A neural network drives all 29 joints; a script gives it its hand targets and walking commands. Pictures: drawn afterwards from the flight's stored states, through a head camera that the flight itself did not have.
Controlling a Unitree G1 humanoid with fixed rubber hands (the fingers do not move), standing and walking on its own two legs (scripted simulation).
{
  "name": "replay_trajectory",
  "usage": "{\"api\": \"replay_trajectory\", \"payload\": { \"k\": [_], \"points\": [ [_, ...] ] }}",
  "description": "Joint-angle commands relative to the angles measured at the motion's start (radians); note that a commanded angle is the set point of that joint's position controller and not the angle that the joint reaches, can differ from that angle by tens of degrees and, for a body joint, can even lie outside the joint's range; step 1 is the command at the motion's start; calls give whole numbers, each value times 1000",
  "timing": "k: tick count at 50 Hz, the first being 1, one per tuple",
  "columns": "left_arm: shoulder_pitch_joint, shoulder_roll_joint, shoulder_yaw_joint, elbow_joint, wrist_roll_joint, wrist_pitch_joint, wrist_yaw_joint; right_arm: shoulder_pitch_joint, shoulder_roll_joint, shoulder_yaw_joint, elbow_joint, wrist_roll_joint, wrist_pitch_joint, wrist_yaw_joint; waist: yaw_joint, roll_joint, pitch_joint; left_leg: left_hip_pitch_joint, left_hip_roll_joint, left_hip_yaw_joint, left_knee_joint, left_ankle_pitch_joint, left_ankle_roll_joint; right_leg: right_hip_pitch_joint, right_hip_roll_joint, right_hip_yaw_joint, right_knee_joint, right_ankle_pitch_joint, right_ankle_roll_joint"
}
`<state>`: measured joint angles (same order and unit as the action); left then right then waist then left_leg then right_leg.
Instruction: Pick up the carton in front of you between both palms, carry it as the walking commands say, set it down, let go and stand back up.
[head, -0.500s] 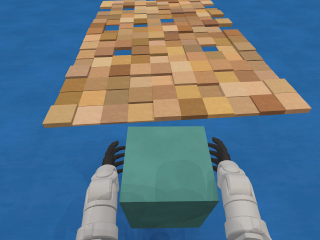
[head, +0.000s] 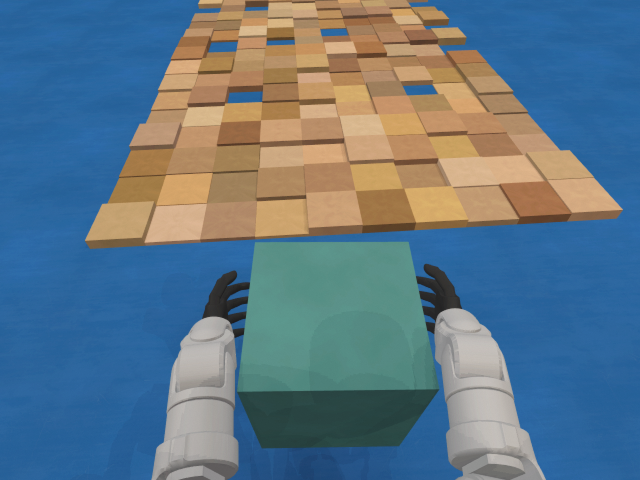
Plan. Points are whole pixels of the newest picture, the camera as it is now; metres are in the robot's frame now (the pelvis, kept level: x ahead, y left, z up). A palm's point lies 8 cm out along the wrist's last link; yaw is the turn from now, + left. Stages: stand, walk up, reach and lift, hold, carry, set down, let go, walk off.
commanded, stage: reach and lift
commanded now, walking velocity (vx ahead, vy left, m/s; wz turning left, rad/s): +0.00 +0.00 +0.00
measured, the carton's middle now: (331, 350) +0.30 +0.00 -0.04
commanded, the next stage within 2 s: hold in 0.48 s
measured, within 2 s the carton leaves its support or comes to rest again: neither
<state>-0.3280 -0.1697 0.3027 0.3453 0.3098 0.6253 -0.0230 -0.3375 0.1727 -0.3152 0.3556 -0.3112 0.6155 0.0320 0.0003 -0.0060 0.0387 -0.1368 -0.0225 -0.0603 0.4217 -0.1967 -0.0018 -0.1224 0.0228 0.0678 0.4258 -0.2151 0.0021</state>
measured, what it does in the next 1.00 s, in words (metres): stands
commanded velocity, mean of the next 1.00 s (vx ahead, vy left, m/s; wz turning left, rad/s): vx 0.11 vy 0.00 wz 0.00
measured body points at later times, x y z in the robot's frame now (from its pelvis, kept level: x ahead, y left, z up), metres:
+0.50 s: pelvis +0.01 +0.00 +0.00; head -0.02 +0.00 +0.45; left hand +0.31 +0.15 +0.03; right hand +0.32 -0.15 +0.04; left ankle +0.03 +0.12 -0.74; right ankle +0.02 -0.12 -0.74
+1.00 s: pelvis +0.02 -0.01 +0.00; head -0.03 -0.02 +0.44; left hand +0.32 +0.14 +0.07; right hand +0.32 -0.16 +0.06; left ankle +0.03 +0.12 -0.74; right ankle +0.01 -0.13 -0.74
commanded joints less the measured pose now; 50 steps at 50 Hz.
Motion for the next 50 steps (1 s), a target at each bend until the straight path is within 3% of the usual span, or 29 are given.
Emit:
{"api": "replay_trajectory", "payload": {
  "k": [1, 12, 23, 29, 35, 40, 41, 42, 43, 44, 46, 47, 49, 50],
  "points": [
    [-445, -908, -527, -3, -216, -12, -214, -418, 903, 521, 19, 205, -5, 213, 0, 8, -257, 112, -62, -8, -65, 143, 0, 37, 62, 5, -80, 134, -6],
    [-366, -896, -561, -79, -242, 15, -206, -341, 889, 554, -60, 230, 22, 207, 1, 8, -253, 148, -64, -16, -82, 239, -3, 79, 67, 12, -95, 228, 0],
    [-365, -883, -572, -114, -253, 40, -205, -339, 884, 568, -97, 242, 48, 203, 2, 4, -231, 146, -64, -13, -91, 209, 0, 83, 64, 12, -104, 210, 3],
    [-337, -877, -639, -211, -293, 80, -198, -309, 886, 637, -195, 284, 91, 190, -2, 4, -272, 187, -64, -19, -103, 271, -2, 129, 64, 19, -119, 280, 8],
    [-342, -827, -579, -174, -257, 118, -195, -315, 838, 581, -158, 252, 129, 189, 0, 4, -138, 135, -58, -10, -127, 101, 3, 73, 56, 12, -143, 110, -1],
    [-413, -857, -589, -172, -269, 110, -203, -387, 864, 593, -156, 262, 121, 198, 0, 4, -169, 134, -56, -7, -113, 67, 4, 66, 55, 8, -129, 76, -4],
    [-449, -869, -616, -167, -285, 116, -205, -423, 869, 617, -150, 272, 124, 200, -1, 41, -239, 27, 113, -8, -62, -132, 6, -41, -105, 2, -61, -101, -11],
    [-455, -863, -613, -170, -295, 118, -204, -415, 873, 623, -146, 285, 128, 199, -4, 49, -230, -25, 109, -44, -100, -387, 15, -84, -83, 21, -69, -343, -15],
    [-468, -870, -635, -192, -306, 120, -203, -426, 872, 641, -174, 298, 130, 196, -3, 54, -201, -86, 113, -61, -120, -559, 23, -148, -66, 10, -55, -491, -14],
    [-482, -877, -650, -212, -315, 123, -201, -438, 875, 651, -192, 307, 135, 192, -8, 65, -191, -89, 122, -73, -127, -578, 30, -184, -52, -15, -17, -475, -7],
    [-470, -872, -693, -243, -350, 143, -195, -408, 873, 684, -222, 329, 157, 177, -10, 121, -258, -57, 175, -135, -151, -456, 58, -182, -11, -103, 121, -226, 9],
    [-456, -863, -715, -258, -368, 160, -191, -381, 861, 703, -242, 337, 175, 167, -10, 143, -288, -62, 204, -169, -166, -438, 77, -173, 6, -137, 144, -170, 15],
    [-447, -851, -756, -292, -404, 202, -187, -365, 837, 746, -300, 363, 221, 151, -4, 132, -307, -142, 205, -141, -156, -495, 88, -101, -2, -154, 68, -202, 9],
    [-457, -844, -777, -318, -423, 228, -184, -382, 828, 774, -340, 385, 248, 145, 0, 98, -297, -202, 172, -87, -117, -505, 68, -54, -21, -127, 4, -245, 0]
  ]
}}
